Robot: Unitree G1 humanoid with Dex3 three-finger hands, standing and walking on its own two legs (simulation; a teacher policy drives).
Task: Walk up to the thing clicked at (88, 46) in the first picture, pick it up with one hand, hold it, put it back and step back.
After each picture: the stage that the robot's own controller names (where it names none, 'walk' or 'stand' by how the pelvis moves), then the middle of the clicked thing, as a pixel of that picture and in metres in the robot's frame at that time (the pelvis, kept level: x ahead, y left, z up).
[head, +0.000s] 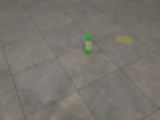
stand; (88, 45) +1.31 -0.06 -0.66
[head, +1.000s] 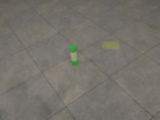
walk; (73, 56) +1.18 +0.18 -0.64
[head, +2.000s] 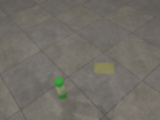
walk; (60, 88) +0.73 +0.25 -0.64
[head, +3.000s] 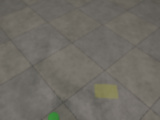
stand; out of the picture +0.40 +0.21 -0.63
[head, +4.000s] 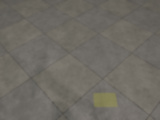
walk; out of the picture +0.38 +0.21 -0.66
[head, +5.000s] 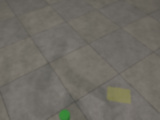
stand; out of the picture +0.43 +0.16 -0.64
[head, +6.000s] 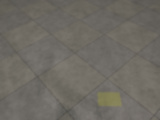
walk; out of the picture +0.42 +0.21 -0.65
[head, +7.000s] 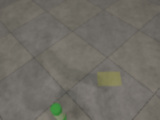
stand; (59, 113) +0.41 +0.23 -0.62
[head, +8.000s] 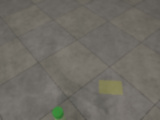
walk; (60, 118) +0.44 +0.19 -0.63
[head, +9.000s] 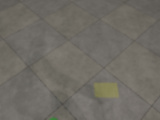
stand; out of the picture +0.34 +0.20 -0.62
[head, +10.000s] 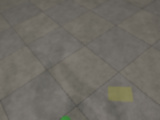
walk; out of the picture +0.40 +0.20 -0.63
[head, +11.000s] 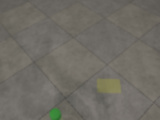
walk; (57, 119) +0.41 +0.20 -0.61
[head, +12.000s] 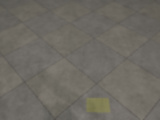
stand; out of the picture +0.36 +0.28 -0.65
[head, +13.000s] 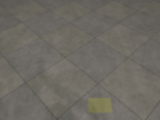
stand; out of the picture +0.35 +0.26 -0.66
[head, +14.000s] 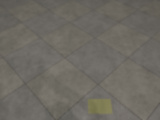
stand; out of the picture +0.33 +0.27 -0.66
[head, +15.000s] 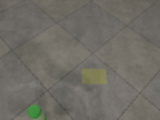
go down; (38, 115) +0.36 +0.28 -0.56
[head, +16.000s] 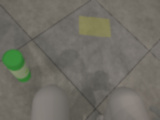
go down; (19, 68) +0.41 +0.30 -0.27
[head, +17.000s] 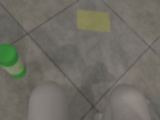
close in; (13, 64) +0.41 +0.31 -0.24
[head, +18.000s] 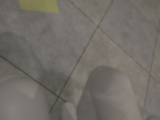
close in; out of the picture +0.38 +0.35 -0.15
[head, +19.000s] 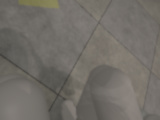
close; out of the picture +0.37 +0.35 -0.15
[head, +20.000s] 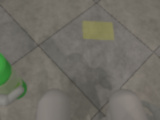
lift; (5, 80) +0.32 +0.26 +0.00
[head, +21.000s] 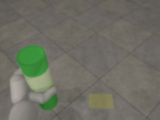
lift; (41, 82) +0.33 +0.15 +0.09
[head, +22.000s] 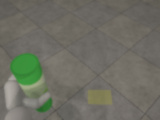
hold; (35, 87) +0.32 +0.17 +0.06
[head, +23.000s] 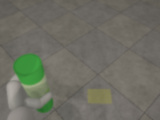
hold; (37, 88) +0.32 +0.17 +0.05
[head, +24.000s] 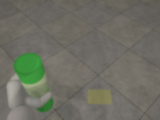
crouch; (37, 87) +0.33 +0.17 +0.05
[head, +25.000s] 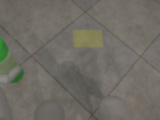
crouch; (3, 62) +0.41 +0.25 -0.04
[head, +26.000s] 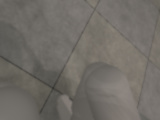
lower; out of the picture +0.40 +0.35 -0.16
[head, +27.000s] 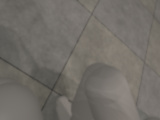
lower; out of the picture +0.39 +0.36 -0.16
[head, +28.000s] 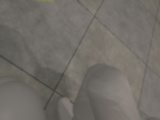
lower; out of the picture +0.38 +0.36 -0.16
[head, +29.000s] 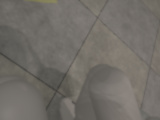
lower; out of the picture +0.37 +0.35 -0.16
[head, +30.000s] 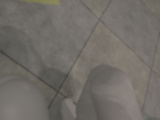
loosen; out of the picture +0.36 +0.35 -0.15
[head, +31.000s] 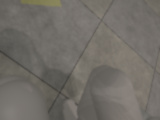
withdraw; out of the picture +0.37 +0.35 -0.16
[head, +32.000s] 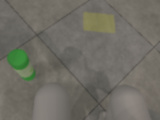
walk; (24, 67) +0.41 +0.29 -0.27
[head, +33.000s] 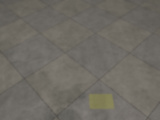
stand; out of the picture +0.34 +0.25 -0.59
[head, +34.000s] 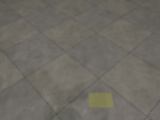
stand; out of the picture +0.35 +0.26 -0.60
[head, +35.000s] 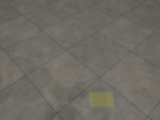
stand; out of the picture +0.34 +0.26 -0.60
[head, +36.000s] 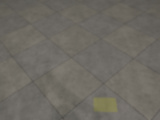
stand; out of the picture +0.36 +0.25 -0.66
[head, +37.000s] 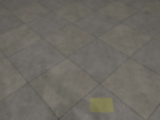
stand; out of the picture +0.34 +0.27 -0.66
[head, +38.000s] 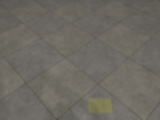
walk; out of the picture +0.33 +0.28 -0.66
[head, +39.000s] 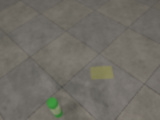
walk; (55, 108) +0.48 +0.26 -0.64
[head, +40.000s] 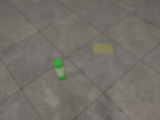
walk; (60, 70) +0.79 +0.22 -0.63
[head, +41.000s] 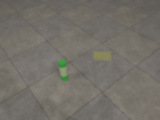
stand; (63, 70) +0.99 +0.22 -0.64
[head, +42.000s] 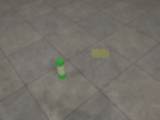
stand; (61, 69) +0.97 +0.23 -0.66
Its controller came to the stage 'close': yes
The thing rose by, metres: 0.69
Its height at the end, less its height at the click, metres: +0.00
